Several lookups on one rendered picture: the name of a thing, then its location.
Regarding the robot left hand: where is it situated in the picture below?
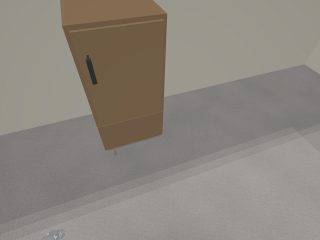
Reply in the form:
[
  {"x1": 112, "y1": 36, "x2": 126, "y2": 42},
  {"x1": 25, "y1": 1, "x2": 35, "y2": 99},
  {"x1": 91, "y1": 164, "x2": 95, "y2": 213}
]
[{"x1": 40, "y1": 229, "x2": 66, "y2": 240}]

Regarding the handle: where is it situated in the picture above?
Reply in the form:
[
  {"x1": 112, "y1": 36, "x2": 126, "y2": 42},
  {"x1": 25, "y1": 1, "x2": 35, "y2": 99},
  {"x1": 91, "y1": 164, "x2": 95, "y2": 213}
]
[{"x1": 86, "y1": 55, "x2": 98, "y2": 85}]

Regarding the cupboard door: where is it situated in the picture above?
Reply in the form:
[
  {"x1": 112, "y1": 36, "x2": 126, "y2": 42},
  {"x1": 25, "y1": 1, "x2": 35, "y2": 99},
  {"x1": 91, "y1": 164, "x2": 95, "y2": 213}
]
[{"x1": 69, "y1": 19, "x2": 164, "y2": 126}]

